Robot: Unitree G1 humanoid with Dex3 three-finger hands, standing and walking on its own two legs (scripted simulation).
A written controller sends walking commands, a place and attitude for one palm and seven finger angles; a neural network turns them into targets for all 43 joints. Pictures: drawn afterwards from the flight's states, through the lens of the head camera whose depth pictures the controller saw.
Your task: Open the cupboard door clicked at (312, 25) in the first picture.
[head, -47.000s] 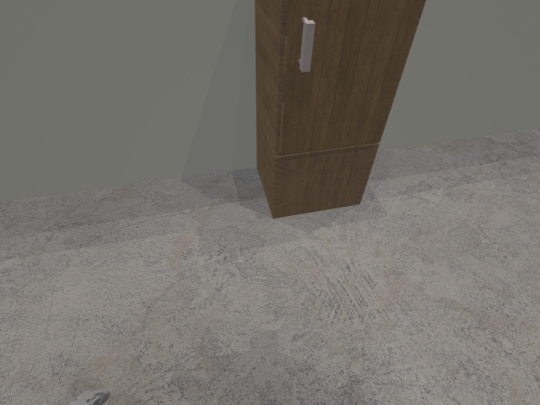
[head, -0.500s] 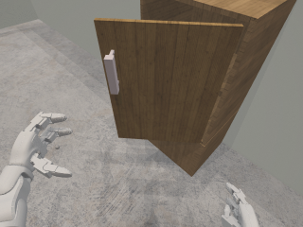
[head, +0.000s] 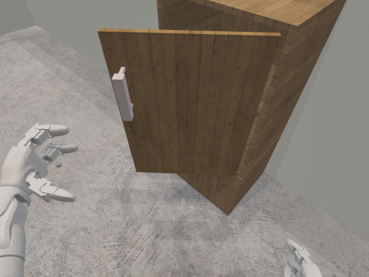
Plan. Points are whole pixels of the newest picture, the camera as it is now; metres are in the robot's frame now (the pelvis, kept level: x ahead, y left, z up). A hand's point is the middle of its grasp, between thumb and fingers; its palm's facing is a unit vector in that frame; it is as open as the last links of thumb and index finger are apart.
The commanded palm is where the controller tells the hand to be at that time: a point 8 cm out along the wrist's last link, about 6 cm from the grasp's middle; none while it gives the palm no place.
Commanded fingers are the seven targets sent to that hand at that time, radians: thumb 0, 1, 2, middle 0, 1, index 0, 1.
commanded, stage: raise the hand with hooked fingers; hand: left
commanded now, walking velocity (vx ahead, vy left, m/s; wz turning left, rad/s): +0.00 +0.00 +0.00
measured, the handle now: (125, 94) +0.55 +0.21 +0.10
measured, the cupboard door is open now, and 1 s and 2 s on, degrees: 40 40 40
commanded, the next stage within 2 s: move the hooked fingers beside the handle in 0.24 s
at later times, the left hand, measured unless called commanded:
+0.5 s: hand (69, 161) +0.30 +0.26 +0.12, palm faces +0.10 -0.99 -0.03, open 14.0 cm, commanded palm +0.28 +0.30 +0.12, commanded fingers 0.00 -0.50 0.30 -0.30 -1.20 -0.30 -1.20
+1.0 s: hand (82, 136) +0.37 +0.26 +0.11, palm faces +0.06 -1.00 -0.01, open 14.0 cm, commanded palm +0.35 +0.31 +0.11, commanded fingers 0.00 -0.50 0.30 -0.30 -1.20 -0.30 -1.20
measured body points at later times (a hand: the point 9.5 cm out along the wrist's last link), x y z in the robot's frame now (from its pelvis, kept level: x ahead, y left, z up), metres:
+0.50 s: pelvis +0.00 -0.02 +0.00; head +0.00 -0.04 +0.45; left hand +0.29 +0.31 +0.12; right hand +0.16 -0.27 -0.09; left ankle +0.01 +0.10 -0.73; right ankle -0.01 -0.11 -0.73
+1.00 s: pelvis +0.00 +0.00 +0.00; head +0.03 -0.01 +0.44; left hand +0.36 +0.31 +0.11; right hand +0.09 -0.27 -0.11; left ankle +0.01 +0.11 -0.73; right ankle -0.01 -0.11 -0.73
